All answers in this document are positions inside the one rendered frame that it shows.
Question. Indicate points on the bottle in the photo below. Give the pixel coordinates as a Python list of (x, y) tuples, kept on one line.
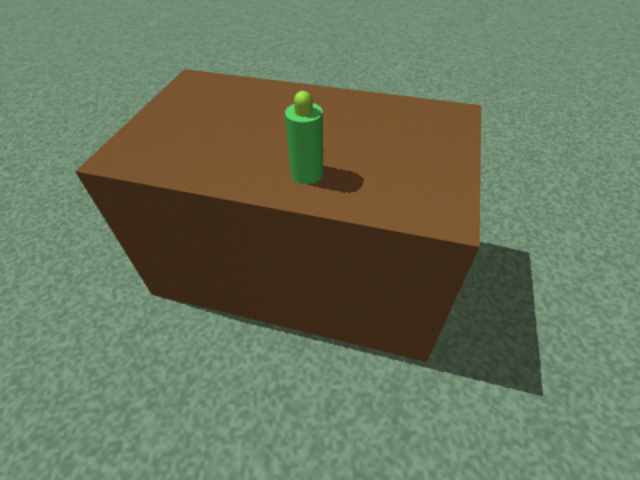
[(304, 124)]

